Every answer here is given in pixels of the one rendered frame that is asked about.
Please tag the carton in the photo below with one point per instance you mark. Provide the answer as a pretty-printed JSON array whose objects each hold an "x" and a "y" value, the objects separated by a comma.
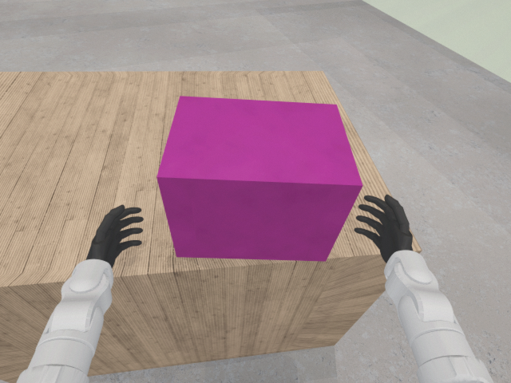
[{"x": 249, "y": 179}]

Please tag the pedestal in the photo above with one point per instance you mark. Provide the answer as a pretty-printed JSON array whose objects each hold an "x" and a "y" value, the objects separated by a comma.
[{"x": 75, "y": 145}]

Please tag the right robot hand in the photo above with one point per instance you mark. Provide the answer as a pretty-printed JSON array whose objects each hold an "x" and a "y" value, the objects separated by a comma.
[{"x": 394, "y": 231}]

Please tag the robot left forearm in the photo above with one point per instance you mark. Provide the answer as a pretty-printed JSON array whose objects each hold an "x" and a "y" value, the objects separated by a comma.
[{"x": 69, "y": 340}]

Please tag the robot right forearm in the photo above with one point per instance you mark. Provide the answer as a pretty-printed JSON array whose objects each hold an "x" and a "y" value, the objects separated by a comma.
[{"x": 438, "y": 343}]

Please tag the left robot hand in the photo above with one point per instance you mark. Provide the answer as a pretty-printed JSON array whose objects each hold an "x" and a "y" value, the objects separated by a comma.
[{"x": 106, "y": 244}]

